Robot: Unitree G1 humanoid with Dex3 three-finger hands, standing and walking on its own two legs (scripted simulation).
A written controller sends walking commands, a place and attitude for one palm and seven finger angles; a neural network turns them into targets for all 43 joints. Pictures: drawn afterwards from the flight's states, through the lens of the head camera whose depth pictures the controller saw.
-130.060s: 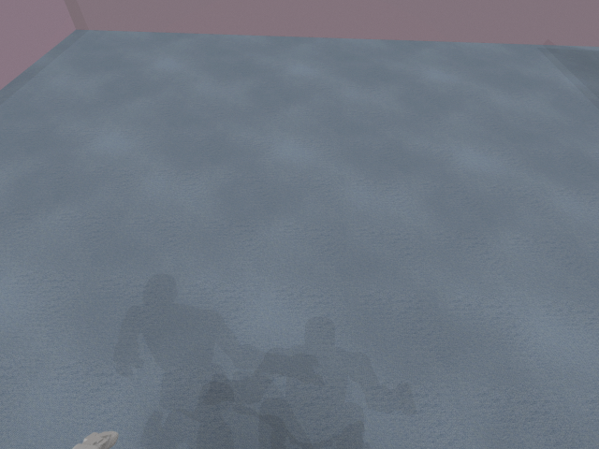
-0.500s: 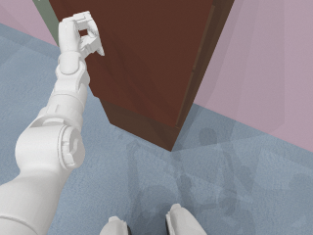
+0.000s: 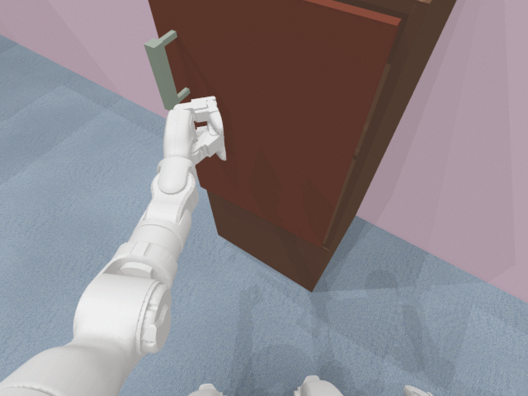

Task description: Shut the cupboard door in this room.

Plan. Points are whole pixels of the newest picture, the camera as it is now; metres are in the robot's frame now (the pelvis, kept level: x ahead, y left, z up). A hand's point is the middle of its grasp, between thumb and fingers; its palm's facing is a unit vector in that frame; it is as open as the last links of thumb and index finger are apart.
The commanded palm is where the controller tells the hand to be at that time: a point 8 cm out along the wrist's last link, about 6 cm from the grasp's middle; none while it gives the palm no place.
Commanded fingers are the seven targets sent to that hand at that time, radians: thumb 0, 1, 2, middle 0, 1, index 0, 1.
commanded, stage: draw the hand back to the body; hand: left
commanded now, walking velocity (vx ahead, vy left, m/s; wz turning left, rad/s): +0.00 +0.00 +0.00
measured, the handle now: (171, 72) +0.66 +0.13 +0.10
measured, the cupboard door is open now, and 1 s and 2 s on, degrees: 3 3 3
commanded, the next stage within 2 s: step back with the hand held close in 1.66 s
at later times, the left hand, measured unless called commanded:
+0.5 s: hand (160, 172) +0.39 +0.11 +0.14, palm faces -0.05 -1.00 -0.03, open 3.1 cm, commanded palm +0.35 +0.16 +0.15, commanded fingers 0.00 0.90 0.90 -1.25 -1.44 -1.25 -1.44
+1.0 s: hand (23, 257) +0.26 +0.22 +0.18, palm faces +0.29 -0.92 -0.28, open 4.0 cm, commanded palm +0.22 +0.26 +0.20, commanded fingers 0.00 0.90 0.90 -0.56 -0.69 -0.56 -0.69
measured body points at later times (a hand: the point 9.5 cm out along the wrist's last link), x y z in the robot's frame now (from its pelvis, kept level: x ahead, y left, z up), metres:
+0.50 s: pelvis +0.00 -0.01 +0.02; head +0.02 -0.02 +0.47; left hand +0.38 +0.17 +0.15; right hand +0.08 -0.27 -0.10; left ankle +0.01 +0.13 -0.69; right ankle +0.00 -0.12 -0.69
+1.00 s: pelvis +0.02 +0.01 +0.05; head +0.00 -0.02 +0.50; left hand +0.24 +0.26 +0.20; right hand +0.22 -0.19 -0.03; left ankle +0.01 +0.13 -0.69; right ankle +0.00 -0.12 -0.69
